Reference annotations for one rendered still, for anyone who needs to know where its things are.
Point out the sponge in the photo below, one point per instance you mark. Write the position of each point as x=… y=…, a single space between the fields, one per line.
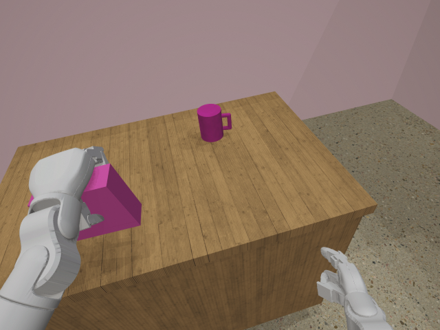
x=108 y=195

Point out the table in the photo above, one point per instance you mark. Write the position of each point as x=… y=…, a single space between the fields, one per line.
x=231 y=231

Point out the left robot forearm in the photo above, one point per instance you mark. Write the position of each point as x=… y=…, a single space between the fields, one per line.
x=47 y=265

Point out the robot right hand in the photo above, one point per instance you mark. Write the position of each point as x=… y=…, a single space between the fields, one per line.
x=334 y=287

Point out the robot left hand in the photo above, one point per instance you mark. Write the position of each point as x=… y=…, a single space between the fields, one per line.
x=68 y=172

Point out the right robot forearm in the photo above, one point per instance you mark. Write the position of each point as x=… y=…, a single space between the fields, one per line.
x=363 y=313

